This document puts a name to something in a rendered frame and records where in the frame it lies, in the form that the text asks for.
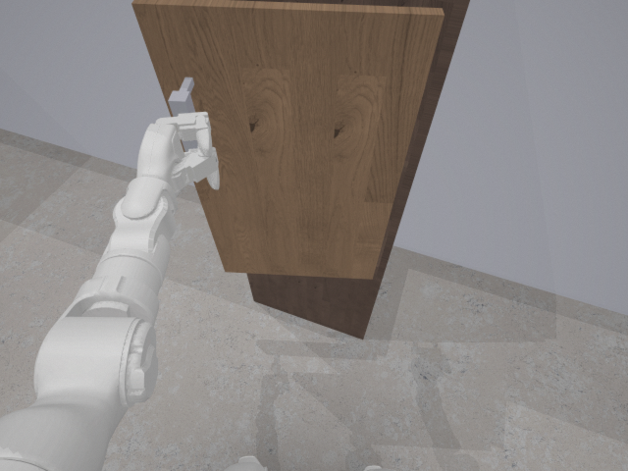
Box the left robot upper arm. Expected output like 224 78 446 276
0 317 158 471

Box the left robot hand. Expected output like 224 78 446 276
136 112 220 198

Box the handle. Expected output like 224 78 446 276
168 78 198 152

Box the cupboard door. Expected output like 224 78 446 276
131 0 445 280

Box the robot left forearm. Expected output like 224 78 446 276
33 177 178 397

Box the robot left shin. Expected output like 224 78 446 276
238 456 261 465

